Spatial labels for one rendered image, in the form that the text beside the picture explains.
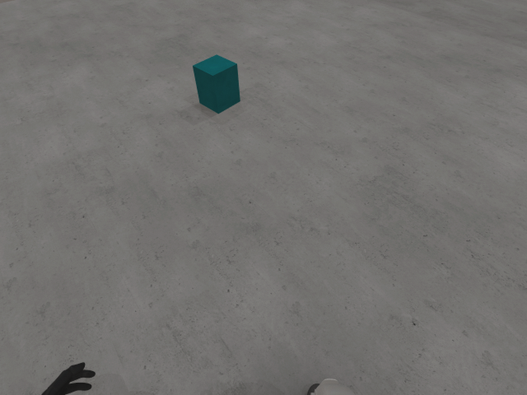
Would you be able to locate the carton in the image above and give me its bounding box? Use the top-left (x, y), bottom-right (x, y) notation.
top-left (193, 55), bottom-right (240, 114)

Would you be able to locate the robot left hand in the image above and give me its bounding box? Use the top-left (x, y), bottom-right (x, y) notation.
top-left (41, 362), bottom-right (96, 395)

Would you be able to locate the right robot shin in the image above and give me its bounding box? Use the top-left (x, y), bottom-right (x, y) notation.
top-left (317, 379), bottom-right (338, 389)

